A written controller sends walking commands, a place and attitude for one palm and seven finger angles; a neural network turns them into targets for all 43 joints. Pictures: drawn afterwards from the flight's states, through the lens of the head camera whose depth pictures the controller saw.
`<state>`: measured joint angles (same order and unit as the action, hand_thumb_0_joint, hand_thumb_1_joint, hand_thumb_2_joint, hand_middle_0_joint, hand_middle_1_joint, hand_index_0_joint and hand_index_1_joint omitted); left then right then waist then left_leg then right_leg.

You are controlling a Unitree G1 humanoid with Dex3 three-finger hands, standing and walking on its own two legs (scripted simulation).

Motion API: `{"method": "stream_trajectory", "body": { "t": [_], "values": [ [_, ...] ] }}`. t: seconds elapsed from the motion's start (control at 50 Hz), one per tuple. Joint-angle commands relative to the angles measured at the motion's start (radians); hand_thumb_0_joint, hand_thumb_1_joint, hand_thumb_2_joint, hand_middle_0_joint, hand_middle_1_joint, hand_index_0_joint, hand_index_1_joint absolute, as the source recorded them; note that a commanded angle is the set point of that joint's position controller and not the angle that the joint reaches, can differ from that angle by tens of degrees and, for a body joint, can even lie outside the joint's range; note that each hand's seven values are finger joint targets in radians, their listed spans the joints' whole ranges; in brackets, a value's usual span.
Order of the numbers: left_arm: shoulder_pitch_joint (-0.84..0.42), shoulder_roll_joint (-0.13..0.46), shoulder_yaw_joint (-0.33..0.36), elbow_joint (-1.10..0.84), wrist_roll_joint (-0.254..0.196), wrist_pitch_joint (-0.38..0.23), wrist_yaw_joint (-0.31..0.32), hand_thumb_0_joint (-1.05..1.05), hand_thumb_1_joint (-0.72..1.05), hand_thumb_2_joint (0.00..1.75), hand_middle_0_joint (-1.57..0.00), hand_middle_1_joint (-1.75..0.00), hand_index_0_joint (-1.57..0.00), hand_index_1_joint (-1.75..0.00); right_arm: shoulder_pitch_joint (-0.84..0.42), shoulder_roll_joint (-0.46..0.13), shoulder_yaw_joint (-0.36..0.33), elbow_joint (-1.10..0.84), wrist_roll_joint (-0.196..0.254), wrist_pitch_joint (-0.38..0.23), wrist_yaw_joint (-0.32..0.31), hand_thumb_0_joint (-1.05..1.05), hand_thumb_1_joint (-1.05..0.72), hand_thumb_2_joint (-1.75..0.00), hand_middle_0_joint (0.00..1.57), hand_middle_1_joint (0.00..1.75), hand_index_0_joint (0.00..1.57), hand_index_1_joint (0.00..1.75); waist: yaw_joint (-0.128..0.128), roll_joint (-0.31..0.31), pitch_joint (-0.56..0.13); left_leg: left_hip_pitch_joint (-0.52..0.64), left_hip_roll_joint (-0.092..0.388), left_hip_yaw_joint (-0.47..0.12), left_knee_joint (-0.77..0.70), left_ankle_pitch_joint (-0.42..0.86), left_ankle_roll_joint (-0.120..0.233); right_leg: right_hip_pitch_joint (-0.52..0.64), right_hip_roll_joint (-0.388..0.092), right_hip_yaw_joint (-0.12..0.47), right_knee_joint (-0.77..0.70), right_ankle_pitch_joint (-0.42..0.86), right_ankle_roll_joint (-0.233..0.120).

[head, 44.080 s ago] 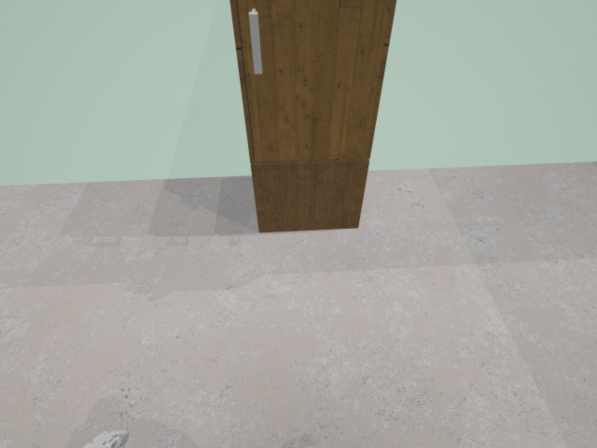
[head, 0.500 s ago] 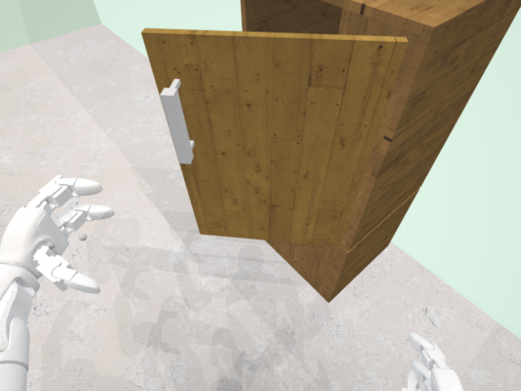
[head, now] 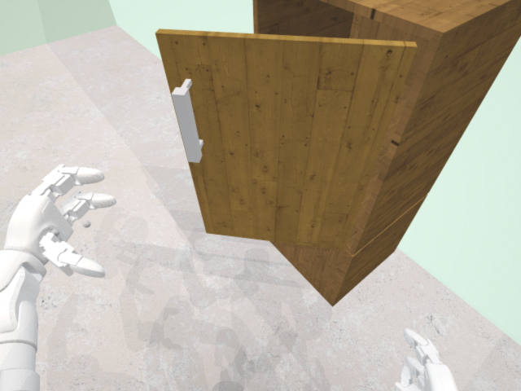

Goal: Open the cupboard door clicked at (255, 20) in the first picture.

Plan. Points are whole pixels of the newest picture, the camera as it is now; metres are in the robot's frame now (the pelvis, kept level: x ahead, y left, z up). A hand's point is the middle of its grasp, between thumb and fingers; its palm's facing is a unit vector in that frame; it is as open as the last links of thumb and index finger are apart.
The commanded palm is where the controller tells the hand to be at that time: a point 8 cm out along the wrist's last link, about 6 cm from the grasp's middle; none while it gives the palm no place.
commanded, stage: move the hooked fingers beside the handle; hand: left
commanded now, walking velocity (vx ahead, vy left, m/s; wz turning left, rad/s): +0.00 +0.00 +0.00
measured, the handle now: (191, 122) +0.57 +0.18 +0.10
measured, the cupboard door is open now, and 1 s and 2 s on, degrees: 43 43 43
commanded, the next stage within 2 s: none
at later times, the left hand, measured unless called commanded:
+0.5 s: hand (114, 180) +0.40 +0.27 +0.11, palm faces -0.06 -1.00 -0.01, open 14.0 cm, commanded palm +0.38 +0.32 +0.12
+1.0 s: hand (136, 150) +0.47 +0.26 +0.11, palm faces -0.08 -1.00 +0.00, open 14.0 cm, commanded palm +0.46 +0.31 +0.11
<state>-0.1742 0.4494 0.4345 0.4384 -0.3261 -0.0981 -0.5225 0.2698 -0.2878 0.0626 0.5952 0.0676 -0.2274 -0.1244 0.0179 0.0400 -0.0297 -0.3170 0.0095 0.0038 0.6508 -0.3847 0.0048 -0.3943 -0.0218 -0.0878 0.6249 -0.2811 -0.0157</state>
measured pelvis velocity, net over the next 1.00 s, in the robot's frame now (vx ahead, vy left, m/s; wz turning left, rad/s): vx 0.01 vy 0.02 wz -0.03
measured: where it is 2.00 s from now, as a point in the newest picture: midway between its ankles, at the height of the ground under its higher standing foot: outside the picture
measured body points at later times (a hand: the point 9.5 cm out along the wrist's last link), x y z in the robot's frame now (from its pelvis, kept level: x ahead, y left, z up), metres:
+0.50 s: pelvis +0.00 +0.01 -0.01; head +0.06 +0.01 +0.44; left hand +0.40 +0.33 +0.11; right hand +0.07 -0.27 -0.11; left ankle -0.03 +0.12 -0.72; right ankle +0.03 -0.11 -0.72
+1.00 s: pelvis +0.01 +0.02 -0.01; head +0.10 +0.03 +0.43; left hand +0.47 +0.32 +0.11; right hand +0.05 -0.25 -0.12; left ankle -0.03 +0.12 -0.72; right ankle +0.03 -0.11 -0.72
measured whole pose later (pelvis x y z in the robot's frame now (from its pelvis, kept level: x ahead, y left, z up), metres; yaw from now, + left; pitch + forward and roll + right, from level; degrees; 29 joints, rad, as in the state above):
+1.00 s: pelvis +0.01 +0.02 -0.01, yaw -2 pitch +14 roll -2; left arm -0.77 0.61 0.44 1.07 -0.19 -0.23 -0.51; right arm 0.40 -0.30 0.05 0.62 0.04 -0.04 -0.07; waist -0.10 0.01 -0.07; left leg -0.55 0.01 0.03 0.74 -0.43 0.03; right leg -0.61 -0.02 -0.06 0.67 -0.29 0.01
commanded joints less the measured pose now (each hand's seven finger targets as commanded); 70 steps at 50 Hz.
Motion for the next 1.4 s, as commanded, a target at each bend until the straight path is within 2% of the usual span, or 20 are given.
{"method": "stream_trajectory", "body": {
  "t": [0.0,0.12,0.2,0.24,0.3,0.36,0.44,0.5,0.58,0.6,0.66,0.7,0.78,0.84,0.9,1.0,1.04,1.08,1.24,1.38],
  "values": [
    [-0.471,0.304,0.042,-0.136,-0.006,-0.064,-0.004,0.00,-0.50,0.30,-0.30,-1.20,-0.30,-1.20,-0.026,-0.143,-0.060,-0.110,-0.003,-0.041,-0.021,0.00,-0.90,-0.90,0.20,0.30,0.20,0.30,-0.057,0.025,-0.165,-0.010,-0.014,-0.023,-0.096,0.210,0.018,0.089,0.012,0.056,-0.087,0.123,-0.003],
    [-0.545,0.369,0.087,-0.007,0.006,-0.096,-0.009,0.00,-0.50,0.30,-0.30,-1.20,-0.30,-1.20,0.010,-0.151,-0.062,-0.099,-0.008,-0.025,-0.013,0.00,-0.90,-0.90,0.20,0.30,0.20,0.30,-0.048,0.018,-0.275,-0.035,-0.018,-0.019,-0.075,0.251,0.017,0.139,0.010,0.064,-0.057,0.179,-0.005],
    [-0.540,0.425,0.126,0.133,0.016,-0.089,-0.021,0.00,-0.50,0.30,-0.30,-1.20,-0.30,-1.20,0.036,-0.166,-0.066,-0.098,-0.010,-0.003,0.002,0.00,-0.90,-0.90,0.20,0.30,0.20,0.30,-0.037,-0.013,-0.252,-0.109,-0.018,-0.012,-0.061,0.261,0.015,0.144,0.006,0.070,-0.039,0.208,-0.009],
    [-0.541,0.429,0.125,0.146,0.024,-0.095,-0.030,0.00,-0.50,0.30,-0.30,-1.20,-0.30,-1.20,0.042,-0.167,-0.070,-0.113,-0.010,0.006,0.010,0.00,-0.90,-0.90,0.20,0.30,0.20,0.30,-0.032,0.020,-0.281,-0.114,-0.021,-0.005,-0.057,0.282,0.016,0.148,0.007,0.072,-0.027,0.240,-0.008],
    [-0.596,0.444,0.120,0.157,0.028,-0.113,-0.034,0.00,-0.50,0.30,-0.30,-1.20,-0.30,-1.20,0.069,-0.174,-0.075,-0.116,-0.013,0.021,0.018,0.00,-0.90,-0.90,0.20,0.30,0.20,0.30,-0.041,0.006,-0.292,-0.113,-0.016,-0.010,-0.048,0.299,0.016,0.128,0.014,0.066,-0.015,0.252,-0.012],
    [-0.684,0.417,0.083,0.137,0.028,-0.139,-0.037,0.00,-0.50,0.30,-0.30,-1.20,-0.30,-1.20,0.088,-0.173,-0.080,-0.112,-0.011,0.030,0.020,0.00,-0.90,-0.90,0.20,0.30,0.20,0.30,-0.062,0.052,-0.319,-0.084,-0.015,-0.011,-0.045,0.301,0.016,0.091,0.021,0.064,-0.016,0.248,-0.009],
    [-0.730,0.443,0.104,0.191,0.029,-0.153,-0.033,0.00,-0.50,0.30,-0.30,-1.20,-0.30,-1.20,0.124,-0.181,-0.085,-0.092,-0.013,0.049,0.018,0.00,-0.90,-0.90,0.20,0.30,0.20,0.30,-0.071,0.018,-0.350,-0.083,-0.011,-0.016,-0.041,0.317,0.018,0.091,0.027,0.061,-0.010,0.263,-0.009],
    [-0.799,0.419,0.059,0.193,0.047,-0.154,-0.025,0.00,-0.50,0.30,-0.30,-1.20,-0.30,-1.20,0.135,-0.179,-0.085,-0.085,-0.015,0.059,0.021,0.00,-0.90,-0.90,0.20,0.30,0.20,0.30,-0.081,0.085,-0.349,-0.052,-0.009,-0.022,-0.038,0.344,0.013,0.051,0.026,0.054,-0.005,0.262,-0.016],
    [-0.807,0.412,0.048,0.244,0.069,-0.149,-0.005,0.00,-0.50,0.30,-0.30,-1.20,-0.30,-1.20,0.153,-0.177,-0.085,-0.080,-0.018,0.078,0.028,0.00,-0.90,-0.90,0.20,0.30,0.20,0.30,-0.084,0.073,-0.354,-0.056,-0.005,-0.027,-0.038,0.363,0.009,0.030,0.028,0.047,-0.003,0.264,-0.012],
    [-0.815,0.441,0.076,0.265,0.066,-0.150,0.000,0.00,-0.50,0.30,-0.30,-1.20,-0.30,-1.20,0.164,-0.183,-0.087,-0.080,-0.019,0.085,0.028,0.00,-0.90,-0.90,0.20,0.30,0.20,0.30,-0.083,0.029,-0.351,-0.066,-0.001,-0.032,-0.034,0.374,0.009,0.043,0.031,0.045,0.002,0.276,-0.015],
    [-0.838,0.415,0.055,0.314,0.072,-0.150,0.009,0.00,-0.50,0.30,-0.30,-1.20,-0.30,-1.20,0.172,-0.182,-0.085,-0.080,-0.019,0.098,0.034,0.00,-0.90,-0.90,0.20,0.30,0.20,0.30,-0.092,0.023,-0.347,-0.076,0.000,-0.028,-0.034,0.376,0.009,0.026,0.032,0.045,0.002,0.279,-0.010],
    [-0.877,0.485,0.099,0.351,0.087,-0.158,0.020,0.00,-0.50,0.30,-0.30,-1.20,-0.30,-1.20,0.189,-0.189,-0.084,-0.070,-0.025,0.112,0.034,0.00,-0.90,-0.90,0.20,0.30,0.20,0.30,-0.088,0.028,-0.349,-0.090,0.001,-0.030,-0.025,0.388,0.007,0.029,0.031,0.046,0.013,0.289,-0.015],
    [-0.916,0.486,0.088,0.345,0.111,-0.188,0.026,0.00,-0.50,0.30,-0.30,-1.20,-0.30,-1.20,0.205,-0.183,-0.087,-0.072,-0.029,0.129,0.042,0.00,-0.90,-0.90,0.20,0.30,0.20,0.30,-0.096,0.054,-0.408,-0.058,0.005,-0.032,-0.007,0.475,0.003,0.032,0.030,0.050,0.025,0.343,-0.009],
    [-0.949,0.440,0.048,0.341,0.108,-0.202,0.013,0.00,-0.50,0.30,-0.30,-1.20,-0.30,-1.20,0.219,-0.179,-0.090,-0.062,-0.032,0.142,0.047,0.00,-0.90,-0.90,0.20,0.30,0.20,0.30,-0.110,0.105,-0.443,0.009,0.013,-0.036,0.012,0.558,-0.005,-0.011,0.037,0.050,0.026,0.354,-0.007],
    [-1.006,0.455,0.056,0.416,0.096,-0.198,0.007,0.00,-0.50,0.30,-0.30,-1.20,-0.30,-1.20,0.230,-0.188,-0.088,-0.045,-0.031,0.159,0.042,0.00,-0.90,-0.90,0.20,0.30,0.20,0.30,-0.130,0.038,-0.392,-0.048,0.014,-0.036,0.014,0.501,0.003,-0.017,0.038,0.044,0.024,0.340,-0.008],
    [-1.083,0.436,0.011,0.454,0.127,-0.195,0.017,0.00,-0.50,0.30,-0.30,-1.20,-0.30,-1.20,0.254,-0.188,-0.088,-0.027,-0.036,0.181,0.043,0.00,-0.90,-0.90,0.20,0.30,0.20,0.30,-0.152,0.093,-0.401,-0.024,0.015,-0.044,0.026,0.526,-0.002,-0.073,0.036,0.042,0.030,0.324,-0.008],
    [-1.080,0.484,0.055,0.453,0.136,-0.205,0.026,0.00,-0.50,0.30,-0.30,-1.20,-0.30,-1.20,0.267,-0.188,-0.092,-0.026,-0.040,0.189,0.048,0.00,-0.90,-0.90,0.20,0.30,0.20,0.30,-0.137,0.103,-0.459,-0.012,0.015,-0.047,0.033,0.560,-0.006,-0.043,0.039,0.046,0.036,0.350,-0.005],
    [-1.093,0.470,0.046,0.474,0.136,-0.210,0.032,0.00,-0.50,0.30,-0.30,-1.20,-0.30,-1.20,0.268,-0.187,-0.089,-0.025,-0.042,0.199,0.050,0.00,-0.90,-0.90,0.20,0.30,0.20,0.30,-0.147,0.079,-0.453,-0.029,0.016,-0.046,0.037,0.555,-0.004,-0.047,0.039,0.045,0.035,0.356,-0.004],
    [-1.121,0.594,0.114,0.547,0.171,-0.216,0.042,0.00,-0.50,0.30,-0.30,-1.20,-0.30,-1.20,0.299,-0.195,-0.087,-0.032,-0.044,0.240,0.056,0.00,-0.90,-0.90,0.20,0.30,0.20,0.30,-0.145,0.086,-0.464,-0.097,0.009,-0.033,0.048,0.542,0.010,0.001,0.041,0.058,0.048,0.410,-0.003],
    [-1.198,0.581,0.070,0.583,0.180,-0.214,0.017,0.00,-0.50,0.30,-0.30,-1.20,-0.30,-1.20,0.322,-0.202,-0.084,-0.030,-0.046,0.263,0.054,0.00,-0.90,-0.90,0.20,0.30,0.20,0.30,-0.188,0.081,-0.457,-0.131,0.009,-0.028,0.059,0.475,0.022,-0.029,0.044,0.064,0.042,0.394,0.001]
  ]
}}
